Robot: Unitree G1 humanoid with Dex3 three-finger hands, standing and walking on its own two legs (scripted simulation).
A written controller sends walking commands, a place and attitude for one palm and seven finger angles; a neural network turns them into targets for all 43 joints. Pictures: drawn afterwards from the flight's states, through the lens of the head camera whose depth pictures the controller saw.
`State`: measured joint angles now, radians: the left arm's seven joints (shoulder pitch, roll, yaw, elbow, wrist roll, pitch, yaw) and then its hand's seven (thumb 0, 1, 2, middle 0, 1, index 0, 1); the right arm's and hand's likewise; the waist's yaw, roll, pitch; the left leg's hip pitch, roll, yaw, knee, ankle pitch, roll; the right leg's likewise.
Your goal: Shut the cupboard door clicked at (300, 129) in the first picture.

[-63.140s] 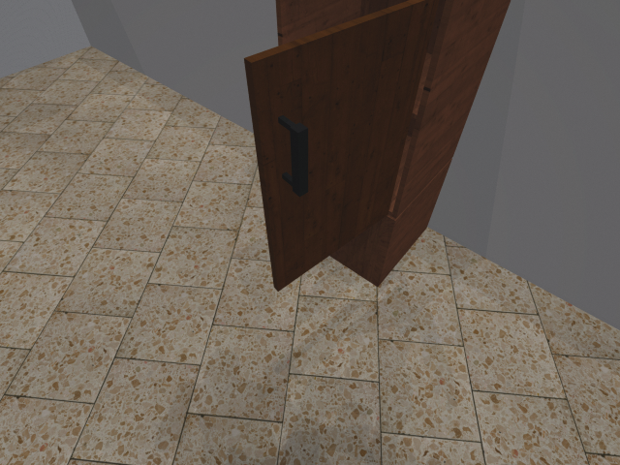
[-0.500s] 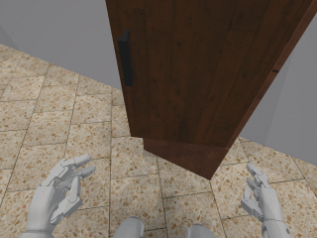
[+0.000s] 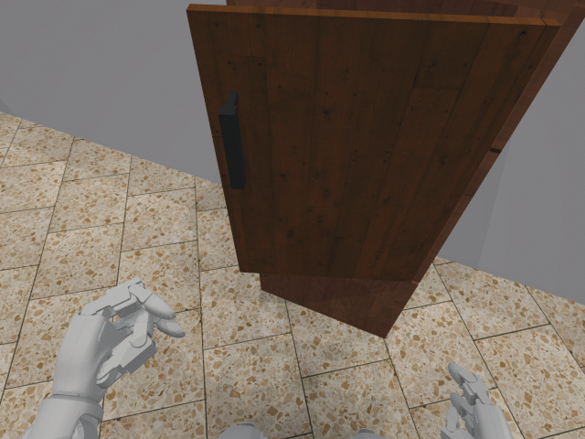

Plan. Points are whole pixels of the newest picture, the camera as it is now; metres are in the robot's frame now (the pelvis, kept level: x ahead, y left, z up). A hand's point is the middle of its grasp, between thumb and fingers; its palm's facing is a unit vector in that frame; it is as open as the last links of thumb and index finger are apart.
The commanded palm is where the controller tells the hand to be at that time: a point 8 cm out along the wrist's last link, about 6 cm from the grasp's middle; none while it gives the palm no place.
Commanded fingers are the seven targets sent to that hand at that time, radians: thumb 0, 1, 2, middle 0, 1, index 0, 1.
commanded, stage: raise the hand and make a fist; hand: left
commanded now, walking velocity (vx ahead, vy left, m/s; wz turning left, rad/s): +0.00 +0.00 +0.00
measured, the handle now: (236, 142) +0.49 +0.12 +0.14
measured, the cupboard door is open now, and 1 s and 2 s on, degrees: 19 19 19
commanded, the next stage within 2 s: bring the fist close to the handle in 0.92 s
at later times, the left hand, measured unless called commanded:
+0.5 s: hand (134, 297) +0.24 +0.19 +0.14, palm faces +0.02 -1.00 -0.06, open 3.1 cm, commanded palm +0.21 +0.24 +0.14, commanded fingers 0.00 0.90 0.90 -1.30 -1.50 -1.30 -1.50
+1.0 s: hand (147, 301) +0.23 +0.17 +0.14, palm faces +0.02 -1.00 -0.05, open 3.1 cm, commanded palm +0.21 +0.22 +0.14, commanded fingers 0.00 0.90 0.90 -1.30 -1.50 -1.30 -1.50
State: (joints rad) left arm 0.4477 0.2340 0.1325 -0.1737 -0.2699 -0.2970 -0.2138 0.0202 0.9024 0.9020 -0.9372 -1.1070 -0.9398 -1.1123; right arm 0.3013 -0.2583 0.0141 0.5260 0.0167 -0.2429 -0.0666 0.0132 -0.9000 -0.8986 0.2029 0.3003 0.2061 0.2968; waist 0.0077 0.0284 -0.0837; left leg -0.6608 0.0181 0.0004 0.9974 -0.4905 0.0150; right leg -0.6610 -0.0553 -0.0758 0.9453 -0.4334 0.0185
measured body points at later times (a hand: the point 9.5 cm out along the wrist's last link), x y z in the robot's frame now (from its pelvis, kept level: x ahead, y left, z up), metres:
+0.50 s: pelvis +0.02 -0.01 +0.03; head +0.03 -0.01 +0.48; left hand +0.23 +0.24 +0.14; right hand +0.20 -0.22 -0.04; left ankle +0.01 +0.11 -0.68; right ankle +0.02 -0.14 -0.68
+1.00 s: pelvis +0.01 -0.02 +0.03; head +0.01 -0.04 +0.48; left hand +0.23 +0.22 +0.15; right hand +0.19 -0.25 -0.04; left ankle +0.01 +0.11 -0.68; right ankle +0.02 -0.14 -0.68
